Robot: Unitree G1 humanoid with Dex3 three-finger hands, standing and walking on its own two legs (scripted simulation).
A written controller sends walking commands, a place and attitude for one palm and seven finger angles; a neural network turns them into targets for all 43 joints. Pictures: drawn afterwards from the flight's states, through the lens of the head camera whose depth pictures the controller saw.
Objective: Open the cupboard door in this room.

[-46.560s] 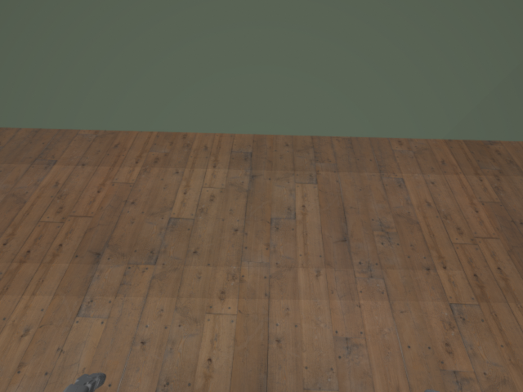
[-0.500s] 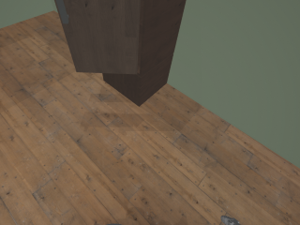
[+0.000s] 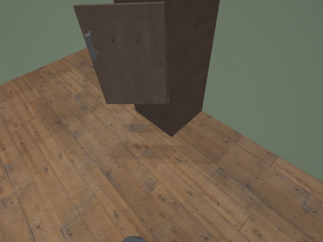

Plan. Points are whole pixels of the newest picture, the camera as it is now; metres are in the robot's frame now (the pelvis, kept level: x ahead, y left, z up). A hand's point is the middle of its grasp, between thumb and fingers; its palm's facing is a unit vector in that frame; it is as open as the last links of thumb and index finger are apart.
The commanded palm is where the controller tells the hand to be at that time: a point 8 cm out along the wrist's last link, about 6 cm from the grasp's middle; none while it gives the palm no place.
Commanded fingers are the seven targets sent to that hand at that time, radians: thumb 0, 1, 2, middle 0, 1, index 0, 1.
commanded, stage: take the last steps up to it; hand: left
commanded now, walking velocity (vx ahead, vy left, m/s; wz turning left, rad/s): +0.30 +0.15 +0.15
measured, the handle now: (92, 45) +0.96 +0.39 +0.02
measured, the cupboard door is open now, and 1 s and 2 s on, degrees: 43 43 43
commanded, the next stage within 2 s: come to a stop and stand still in 0.94 s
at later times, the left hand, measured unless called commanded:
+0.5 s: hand out of the picture +0.15 +0.30 -0.18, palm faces +0.13 -0.97 -0.19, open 7.4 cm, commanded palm none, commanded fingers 0.00 0.90 0.90 -0.20 -0.30 -0.20 -0.30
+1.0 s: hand (88, 174) +0.36 +0.29 -0.16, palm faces +0.06 -0.98 -0.21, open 7.2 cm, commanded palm none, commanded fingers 0.00 0.90 0.90 -0.20 -0.30 -0.20 -0.30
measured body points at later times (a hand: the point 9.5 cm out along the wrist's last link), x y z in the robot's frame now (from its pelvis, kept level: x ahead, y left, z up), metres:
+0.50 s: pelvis +0.17 +0.11 -0.01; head +0.20 +0.12 +0.44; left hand +0.14 +0.35 -0.17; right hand +0.28 -0.11 -0.15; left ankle +0.19 +0.21 -0.74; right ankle +0.13 -0.01 -0.65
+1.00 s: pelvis +0.34 +0.11 +0.01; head +0.37 +0.11 +0.45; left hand +0.36 +0.35 -0.15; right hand +0.36 -0.12 -0.15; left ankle +0.37 +0.25 -0.69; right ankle +0.33 +0.02 -0.74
